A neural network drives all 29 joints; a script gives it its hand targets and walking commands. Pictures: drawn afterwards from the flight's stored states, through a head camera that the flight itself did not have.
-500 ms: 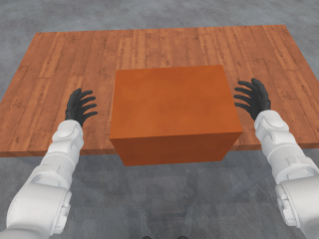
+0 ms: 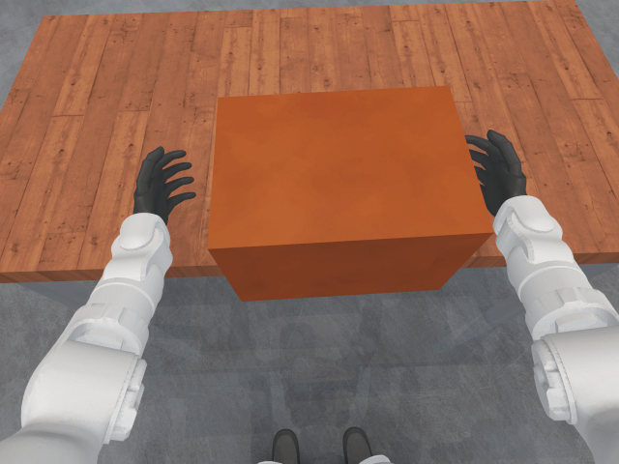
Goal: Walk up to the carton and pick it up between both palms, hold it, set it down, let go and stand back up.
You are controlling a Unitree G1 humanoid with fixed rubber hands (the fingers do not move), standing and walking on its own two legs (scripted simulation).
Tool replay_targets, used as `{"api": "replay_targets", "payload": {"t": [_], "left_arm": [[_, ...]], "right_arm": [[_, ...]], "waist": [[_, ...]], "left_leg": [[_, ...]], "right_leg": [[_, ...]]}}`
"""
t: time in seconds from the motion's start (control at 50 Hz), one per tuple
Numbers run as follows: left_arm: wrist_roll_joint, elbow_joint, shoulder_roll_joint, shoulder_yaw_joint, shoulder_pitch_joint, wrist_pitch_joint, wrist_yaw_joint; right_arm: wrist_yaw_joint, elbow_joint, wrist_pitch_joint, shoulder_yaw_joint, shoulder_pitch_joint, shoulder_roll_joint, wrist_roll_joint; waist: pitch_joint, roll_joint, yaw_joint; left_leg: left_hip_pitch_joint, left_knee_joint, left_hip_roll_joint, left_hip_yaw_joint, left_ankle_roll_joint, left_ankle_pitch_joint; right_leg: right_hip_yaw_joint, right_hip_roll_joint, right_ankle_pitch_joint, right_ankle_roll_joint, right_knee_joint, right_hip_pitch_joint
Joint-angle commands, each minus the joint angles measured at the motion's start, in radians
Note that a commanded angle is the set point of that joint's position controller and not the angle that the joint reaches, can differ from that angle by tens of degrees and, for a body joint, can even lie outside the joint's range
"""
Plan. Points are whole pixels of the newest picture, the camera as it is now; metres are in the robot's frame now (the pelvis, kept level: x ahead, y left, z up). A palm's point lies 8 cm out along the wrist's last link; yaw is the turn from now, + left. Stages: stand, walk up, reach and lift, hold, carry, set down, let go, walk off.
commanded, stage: reach and lift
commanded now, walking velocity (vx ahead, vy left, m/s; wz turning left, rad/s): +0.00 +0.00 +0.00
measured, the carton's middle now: (337, 201) +0.46 -0.06 +0.00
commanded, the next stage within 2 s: none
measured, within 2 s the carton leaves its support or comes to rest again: leaves its support in 1.58 s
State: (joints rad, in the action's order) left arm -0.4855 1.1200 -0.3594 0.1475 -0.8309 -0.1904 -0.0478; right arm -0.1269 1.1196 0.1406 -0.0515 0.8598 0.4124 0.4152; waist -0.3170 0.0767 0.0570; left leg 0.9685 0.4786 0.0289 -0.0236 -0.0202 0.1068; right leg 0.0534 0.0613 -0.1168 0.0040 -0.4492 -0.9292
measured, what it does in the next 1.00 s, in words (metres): stands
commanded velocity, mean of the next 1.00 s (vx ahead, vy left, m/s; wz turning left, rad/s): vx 0.00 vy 0.00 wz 0.00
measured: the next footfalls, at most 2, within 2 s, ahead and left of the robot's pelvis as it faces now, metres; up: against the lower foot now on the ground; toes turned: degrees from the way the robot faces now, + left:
none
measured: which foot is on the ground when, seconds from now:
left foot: down 0.00-1.00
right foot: down 0.00-1.00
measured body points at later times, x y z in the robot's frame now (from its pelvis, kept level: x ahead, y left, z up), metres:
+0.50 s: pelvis +0.03 +0.00 +0.01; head +0.16 -0.02 +0.44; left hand +0.48 +0.15 +0.01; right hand +0.46 -0.25 +0.02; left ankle +0.03 +0.10 -0.72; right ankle +0.02 -0.11 -0.72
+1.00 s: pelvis +0.02 +0.00 +0.01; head +0.16 -0.02 +0.44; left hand +0.48 +0.14 +0.00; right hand +0.45 -0.25 +0.02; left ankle +0.03 +0.10 -0.72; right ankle +0.02 -0.11 -0.72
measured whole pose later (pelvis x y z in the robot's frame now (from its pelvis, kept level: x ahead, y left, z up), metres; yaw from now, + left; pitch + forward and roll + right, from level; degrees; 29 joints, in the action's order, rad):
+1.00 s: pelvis +0.02 +0.00 +0.01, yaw -2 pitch +35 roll -1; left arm -0.28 1.24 -0.18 -0.04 -0.79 -0.42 -0.09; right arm -0.03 1.08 0.26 0.10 0.79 0.25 0.16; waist -0.33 0.08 0.04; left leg 0.84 0.28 0.02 -0.03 -0.02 0.04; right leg 0.09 0.06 -0.01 0.01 -0.20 -0.80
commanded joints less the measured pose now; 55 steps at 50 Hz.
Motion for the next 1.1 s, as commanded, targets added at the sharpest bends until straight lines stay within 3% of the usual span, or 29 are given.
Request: {"api": "replay_targets", "payload": {"t": [0.0, 0.2, 0.34, 0.46, 0.58, 0.66, 0.74, 0.78, 0.92, 1.08], "left_arm": [[0.014, -0.194, -0.179, -0.045, -0.443, -0.061, -0.002], [0.097, -0.176, -0.084, -0.090, -0.349, -0.099, 0.011], [0.172, -0.195, -0.036, -0.150, -0.341, -0.149, 0.005], [0.209, -0.187, 0.026, -0.158, -0.353, -0.179, -0.008], [0.261, -0.159, 0.092, -0.178, -0.352, -0.193, -0.020], [0.293, -0.145, 0.281, -0.128, -0.402, -0.208, 0.010], [0.326, -0.144, 0.637, -0.004, -0.469, -0.234, 0.098], [0.325, -0.138, 0.730, 0.048, -0.482, -0.250, 0.122], [0.334, -0.110, 0.780, 0.078, -0.523, -0.267, 0.120], [0.338, -0.158, 0.808, 0.096, -0.549, -0.257, 0.095]], "right_arm": [[-0.001, -0.174, 0.071, 0.062, 0.437, 0.221, -0.023], [0.019, -0.139, 0.127, 0.046, 0.365, 0.155, -0.038], [0.046, -0.173, 0.172, 0.048, 0.357, 0.090, -0.072], [0.068, -0.175, 0.190, 0.048, 0.352, 0.028, -0.121], [0.083, -0.181, 0.192, 0.042, 0.351, -0.051, -0.160], [0.056, -0.189, 0.188, -0.001, 0.396, -0.252, -0.196], [-0.031, -0.205, 0.191, -0.104, 0.452, -0.628, -0.262], [-0.052, -0.223, 0.190, -0.143, 0.456, -0.737, -0.283], [-0.046, -0.262, 0.152, -0.160, 0.443, -0.845, -0.345], [-0.044, -0.288, 0.127, -0.165, 0.433, -0.898, -0.349]], "waist": [[-0.909, -0.015, 0.059], [-0.828, -0.019, 0.042], [-0.819, -0.049, 0.027], [-0.824, -0.066, 0.034], [-0.826, -0.066, 0.017], [-0.815, -0.046, 0.014], [-0.807, -0.047, 0.017], [-0.793, -0.067, 0.018], [-0.725, -0.107, -0.001], [-0.761, -0.089, -0.023]], "left_leg": [[-0.789, 0.124, -0.029, -0.079, 0.111, -0.412], [-0.789, 0.108, -0.022, -0.083, 0.120, -0.577], [-0.688, 0.041, -0.013, -0.064, 0.106, -0.589], [-0.683, 0.003, -0.014, -0.050, 0.096, -0.575], [-0.674, -0.028, -0.015, -0.033, 0.086, -0.558], [-0.659, -0.053, -0.016, -0.029, 0.077, -0.541], [-0.644, -0.087, -0.021, -0.029, 0.068, -0.534], [-0.609, -0.098, -0.024, -0.029, 0.062, -0.515], [-0.476, -0.116, -0.019, -0.026, 0.032, -0.368], [-0.463, -0.037, -0.016, -0.028, 0.028, -0.374]], "right_leg": [[-0.004, -0.022, 0.288, -0.067, 0.022, 0.180], [0.006, -0.022, 0.471, -0.068, 0.034, 0.294], [0.022, -0.038, 0.587, -0.069, 0.039, 0.471], [0.019, -0.047, 0.574, -0.064, 0.069, 0.483], [0.021, -0.051, 0.541, -0.056, 0.100, 0.502], [0.025, -0.055, 0.503, -0.049, 0.137, 0.501], [0.025, -0.058, 0.510, -0.044, 0.178, 0.524], [0.025, -0.059, 0.519, -0.048, 0.180, 0.557], [0.024, -0.066, 0.420, -0.057, 0.152, 0.589], [0.024, -0.063, 0.405, -0.047, 0.094, 0.565]]}}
